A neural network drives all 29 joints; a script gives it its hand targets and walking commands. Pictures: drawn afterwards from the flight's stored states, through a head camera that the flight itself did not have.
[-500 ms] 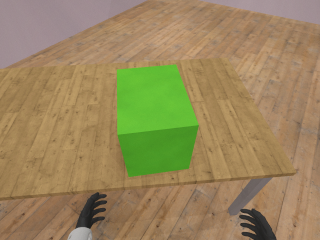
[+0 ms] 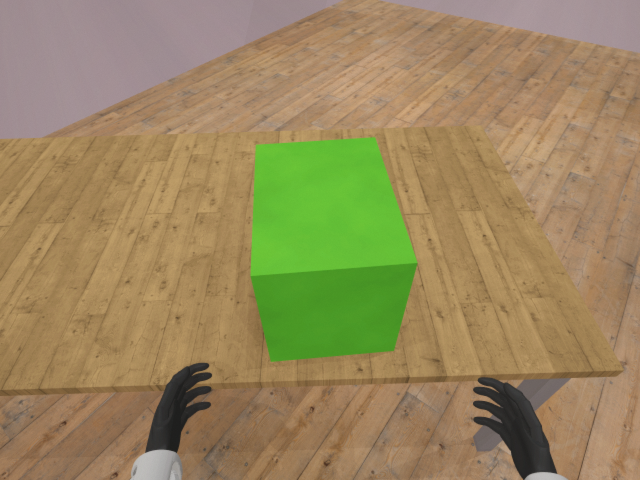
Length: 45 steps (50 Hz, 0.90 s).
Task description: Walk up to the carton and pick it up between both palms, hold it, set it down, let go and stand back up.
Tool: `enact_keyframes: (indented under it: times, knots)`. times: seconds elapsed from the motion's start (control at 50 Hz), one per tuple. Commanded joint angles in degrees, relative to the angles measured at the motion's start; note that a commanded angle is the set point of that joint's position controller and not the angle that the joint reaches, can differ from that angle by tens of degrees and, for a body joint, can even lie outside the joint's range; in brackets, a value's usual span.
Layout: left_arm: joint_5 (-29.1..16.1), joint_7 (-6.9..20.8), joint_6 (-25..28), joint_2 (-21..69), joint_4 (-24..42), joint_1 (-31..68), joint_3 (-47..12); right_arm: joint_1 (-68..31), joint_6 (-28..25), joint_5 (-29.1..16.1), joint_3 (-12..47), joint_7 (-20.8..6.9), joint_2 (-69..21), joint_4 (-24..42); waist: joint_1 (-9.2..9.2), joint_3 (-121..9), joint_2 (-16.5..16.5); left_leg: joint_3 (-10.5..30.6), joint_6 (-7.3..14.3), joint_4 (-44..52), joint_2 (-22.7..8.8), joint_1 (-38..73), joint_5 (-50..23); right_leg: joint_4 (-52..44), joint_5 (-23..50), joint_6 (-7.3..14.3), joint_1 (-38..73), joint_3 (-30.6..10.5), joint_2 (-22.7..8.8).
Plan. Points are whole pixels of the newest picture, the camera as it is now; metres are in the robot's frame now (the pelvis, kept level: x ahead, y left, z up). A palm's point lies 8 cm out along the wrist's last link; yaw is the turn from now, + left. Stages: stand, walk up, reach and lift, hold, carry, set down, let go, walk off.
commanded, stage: reach and lift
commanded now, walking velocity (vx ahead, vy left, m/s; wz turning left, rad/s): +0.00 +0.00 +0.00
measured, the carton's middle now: (324, 246) +0.51 +0.05 -0.04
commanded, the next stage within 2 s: none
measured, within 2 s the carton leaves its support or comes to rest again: neither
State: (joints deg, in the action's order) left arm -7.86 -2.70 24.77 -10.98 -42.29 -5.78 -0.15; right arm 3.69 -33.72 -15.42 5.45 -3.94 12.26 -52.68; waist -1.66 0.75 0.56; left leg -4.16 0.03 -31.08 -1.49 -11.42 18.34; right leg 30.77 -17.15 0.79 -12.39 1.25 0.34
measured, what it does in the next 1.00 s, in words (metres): stands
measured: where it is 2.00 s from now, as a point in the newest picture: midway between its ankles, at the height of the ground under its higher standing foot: outside the picture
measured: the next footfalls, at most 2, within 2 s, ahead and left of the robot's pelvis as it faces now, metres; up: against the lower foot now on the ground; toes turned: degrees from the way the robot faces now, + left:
none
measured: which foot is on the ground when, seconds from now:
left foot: down 0.00-1.00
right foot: down 0.00-1.00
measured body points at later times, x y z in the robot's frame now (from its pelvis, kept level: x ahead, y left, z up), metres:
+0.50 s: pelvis -0.01 +0.00 +0.00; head +0.01 +0.01 +0.45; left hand +0.26 +0.24 -0.02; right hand +0.28 -0.20 -0.02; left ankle -0.02 +0.11 -0.73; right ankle -0.01 -0.11 -0.73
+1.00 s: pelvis -0.01 +0.00 +0.00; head +0.02 +0.00 +0.45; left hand +0.33 +0.25 +0.03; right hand +0.37 -0.19 +0.03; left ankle -0.02 +0.11 -0.73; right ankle -0.01 -0.11 -0.73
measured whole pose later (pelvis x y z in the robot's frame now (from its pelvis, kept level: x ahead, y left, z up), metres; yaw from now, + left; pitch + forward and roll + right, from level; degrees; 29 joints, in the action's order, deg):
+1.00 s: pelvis -0.01 +0.00 +0.00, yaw +1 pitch +7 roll -1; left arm -13.6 -0.1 11.0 -15.3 -50.7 24.7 2.0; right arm -27.7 -15.4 -22.5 8.4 0.3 16.1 -56.3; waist -2.8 -5.4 0.4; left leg -2.8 -0.2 -28.5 -2.1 -21.1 14.5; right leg 25.8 -12.5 1.1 -20.5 2.5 1.1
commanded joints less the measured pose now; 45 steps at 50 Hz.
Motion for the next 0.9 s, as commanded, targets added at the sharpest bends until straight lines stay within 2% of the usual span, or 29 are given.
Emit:
enact_keyframes:
  times: [0.0, 0.14, 0.26, 0.34, 0.44, 0.54, 0.88]
  knots:
    - [-1.0, 0.1, 4.8, -6.0, 7.3, 7.6, 1.7, -7.3, -4.5, -1.7, -0.9, 0.0, 6.9, 6.0, 0.00, -7.5, 0.1, 2.3, -3.2, 1.2, 2.1, 2.3, -19.2, -3.7, 12.9, 0.8, -0.7, -3.0, 1.0]
    - [-2.8, 0.2, 7.1, -6.9, 6.4, 12.0, 1.5, -12.3, -6.1, -3.9, 0.5, -0.1, 7.1, 5.4, 0.24, -9.1, 0.3, 2.4, -2.9, -0.1, 2.4, -1.7, -15.9, -1.8, 11.0, 0.4, -1.3, -3.4, 0.7]
    - [-4.8, -0.4, 5.1, -8.6, 7.4, 18.8, 1.1, -19.3, -3.0, -4.4, -0.1, 0.3, 8.1, 7.0, 0.14, -13.2, -0.7, 2.2, -2.7, 0.6, 2.2, -3.0, -13.3, -1.3, 8.7, 0.4, -2.1, -3.2, 0.6]
    - [-5.1, -0.4, 3.1, -9.1, 7.1, 21.4, 1.3, -22.3, -0.4, -4.9, 0.2, 0.7, 8.6, 7.0, -0.11, -15.8, -1.6, 2.3, -3.0, 0.5, 2.2, -1.9, -16.5, -1.5, 11.7, 0.4, -1.7, -3.0, 0.8]
    - [-5.2, 0.7, 0.3, -9.1, 5.4, 23.7, 2.0, -25.4, 2.3, -5.1, 0.6, 1.6, 9.1, 6.4, -0.14, -16.9, -0.7, 2.6, -2.9, 0.9, 2.0, 0.2, -20.5, -3.0, 14.8, 0.2, -1.3, -2.6, 1.1]
    - [-5.5, 1.1, -2.5, -9.7, 5.3, 28.7, 2.3, -30.4, 5.5, -5.0, 0.4, 2.2, 9.6, 6.7, -0.41, -18.1, -0.6, 2.6, -2.7, 2.1, 1.6, 1.5, -21.7, -4.8, 14.1, 0.4, -1.6, -2.2, 1.3]
    - [-5.8, 2.5, -10.1, -13.2, 2.7, 47.3, 4.2, -47.9, 14.4, -6.8, 0.3, 4.2, 12.1, 6.4, -1.00, -27.6, -1.1, 2.2, -2.3, 2.2, 1.5, 2.7, -29.6, -6.8, 20.0, -0.5, 0.0, -1.5, 1.5]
